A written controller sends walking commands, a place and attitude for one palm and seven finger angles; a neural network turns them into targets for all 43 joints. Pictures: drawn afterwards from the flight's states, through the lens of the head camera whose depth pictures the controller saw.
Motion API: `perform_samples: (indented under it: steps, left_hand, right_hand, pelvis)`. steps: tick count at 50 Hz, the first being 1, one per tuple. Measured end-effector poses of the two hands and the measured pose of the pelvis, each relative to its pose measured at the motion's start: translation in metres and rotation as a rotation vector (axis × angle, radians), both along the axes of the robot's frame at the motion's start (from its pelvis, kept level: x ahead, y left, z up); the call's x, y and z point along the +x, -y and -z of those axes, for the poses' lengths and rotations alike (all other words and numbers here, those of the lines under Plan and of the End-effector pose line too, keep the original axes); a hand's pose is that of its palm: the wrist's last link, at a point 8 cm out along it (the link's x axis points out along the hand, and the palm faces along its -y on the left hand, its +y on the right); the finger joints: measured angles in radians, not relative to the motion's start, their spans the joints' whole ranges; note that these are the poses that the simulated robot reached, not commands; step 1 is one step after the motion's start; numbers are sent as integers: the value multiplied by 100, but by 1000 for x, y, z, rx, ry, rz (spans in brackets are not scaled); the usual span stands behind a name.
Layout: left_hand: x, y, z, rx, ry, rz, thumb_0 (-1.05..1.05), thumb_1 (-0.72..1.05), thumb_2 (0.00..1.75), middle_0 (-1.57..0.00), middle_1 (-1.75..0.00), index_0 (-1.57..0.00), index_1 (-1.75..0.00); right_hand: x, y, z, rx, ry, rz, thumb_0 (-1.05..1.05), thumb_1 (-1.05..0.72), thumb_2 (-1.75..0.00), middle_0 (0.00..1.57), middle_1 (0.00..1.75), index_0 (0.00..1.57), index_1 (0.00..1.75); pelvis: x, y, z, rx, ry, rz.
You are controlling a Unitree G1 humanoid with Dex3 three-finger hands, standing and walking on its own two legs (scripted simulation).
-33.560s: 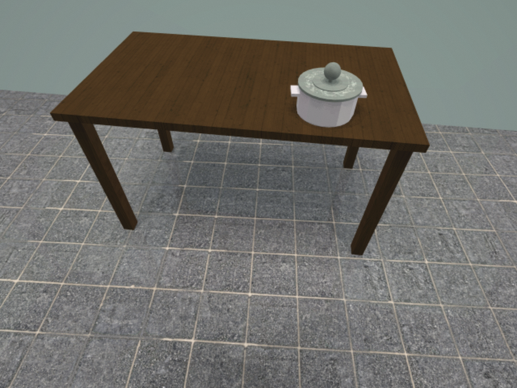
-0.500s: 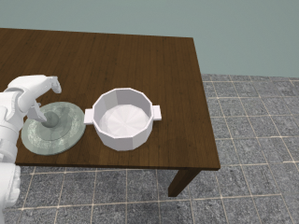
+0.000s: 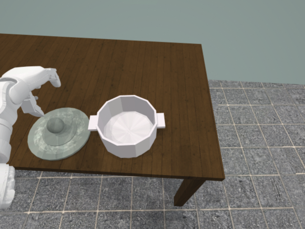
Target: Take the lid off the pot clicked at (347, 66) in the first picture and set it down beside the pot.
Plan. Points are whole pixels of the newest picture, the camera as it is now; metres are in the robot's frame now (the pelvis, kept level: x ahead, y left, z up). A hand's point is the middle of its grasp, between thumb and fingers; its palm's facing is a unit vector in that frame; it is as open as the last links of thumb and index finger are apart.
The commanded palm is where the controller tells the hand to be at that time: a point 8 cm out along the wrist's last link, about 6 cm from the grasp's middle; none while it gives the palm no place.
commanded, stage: raise the empty hand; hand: left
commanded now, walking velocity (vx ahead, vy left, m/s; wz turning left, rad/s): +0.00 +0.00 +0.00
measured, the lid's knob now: (55, 125) +0.42 +0.32 -0.04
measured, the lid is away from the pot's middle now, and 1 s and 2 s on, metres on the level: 0.23 0.23 0.23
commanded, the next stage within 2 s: draw the hand back to the body in 0.20 s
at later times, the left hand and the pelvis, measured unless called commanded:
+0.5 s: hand (30, 99) +0.41 +0.32 +0.11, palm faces -0.38 -0.07 -0.92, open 11.0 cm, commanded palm +0.39 +0.31 +0.17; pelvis +0.00 -0.01 +0.00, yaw +0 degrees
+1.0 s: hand (48, 100) +0.38 +0.25 +0.14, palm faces +0.26 -0.88 -0.40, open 11.0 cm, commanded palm +0.32 +0.29 +0.17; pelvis +0.00 -0.01 +0.01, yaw +0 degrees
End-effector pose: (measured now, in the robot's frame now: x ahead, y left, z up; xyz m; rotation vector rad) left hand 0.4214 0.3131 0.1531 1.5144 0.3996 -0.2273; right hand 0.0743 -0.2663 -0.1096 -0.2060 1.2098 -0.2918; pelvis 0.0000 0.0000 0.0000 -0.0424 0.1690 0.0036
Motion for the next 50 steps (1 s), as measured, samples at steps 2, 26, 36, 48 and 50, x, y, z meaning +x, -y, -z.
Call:
perform_samples:
  steps: [2,26,36,48,50]
  left_hand:
    - [1,0,-6,-10,15,-9,0,0,64,-36,-87,-36,-87]
    - [-16,-4,-10,-9,7,-26,0,0,64,-36,-87,-35,-87]
    - [-45,-9,-11,0,34,-16,0,0,64,-36,-87,-36,-87]
    - [-76,21,-3,-968,583,-210,0,0,64,-36,-87,-36,-87]
    - [-76,20,-2,-1051,657,-268,0,1,64,-36,-86,-36,-86]
  right_hand:
    - [2,0,-1,3,5,-4,0,-90,-89,21,30,20,30]
    - [1,10,-3,9,8,-2,0,-91,-89,21,29,20,30]
    - [26,-6,-5,50,72,-55,0,-91,-89,21,29,20,30]
    - [57,-38,-24,57,251,-172,0,-91,-89,21,30,20,30]
    - [60,-36,-29,46,280,-173,0,-90,-89,21,30,20,30]
  pelvis:
    - [0,1,0,1,3,0]
    - [-2,7,-2,5,24,-1]
    - [-7,3,-4,5,49,-14]
    - [-6,7,-9,18,152,0]
    - [-2,10,-10,18,163,6]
